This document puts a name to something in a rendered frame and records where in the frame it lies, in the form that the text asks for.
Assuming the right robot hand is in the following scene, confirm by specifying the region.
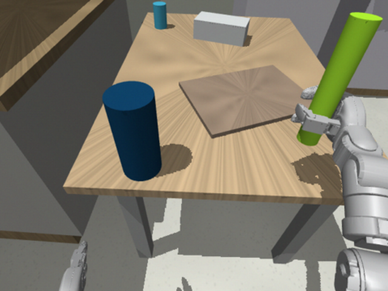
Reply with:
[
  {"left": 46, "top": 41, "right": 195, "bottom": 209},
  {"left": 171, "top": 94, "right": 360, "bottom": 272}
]
[{"left": 291, "top": 85, "right": 366, "bottom": 142}]

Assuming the right robot arm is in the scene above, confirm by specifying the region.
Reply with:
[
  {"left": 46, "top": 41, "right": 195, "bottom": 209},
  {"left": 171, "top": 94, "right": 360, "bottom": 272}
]
[{"left": 332, "top": 125, "right": 388, "bottom": 291}]

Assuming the left robot hand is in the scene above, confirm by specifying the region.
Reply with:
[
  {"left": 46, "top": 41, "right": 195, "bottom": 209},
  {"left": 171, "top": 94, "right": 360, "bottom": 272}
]
[{"left": 59, "top": 241, "right": 87, "bottom": 291}]

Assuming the table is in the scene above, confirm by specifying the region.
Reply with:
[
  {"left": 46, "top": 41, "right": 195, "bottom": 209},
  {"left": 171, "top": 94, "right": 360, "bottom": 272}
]
[{"left": 63, "top": 12, "right": 388, "bottom": 264}]

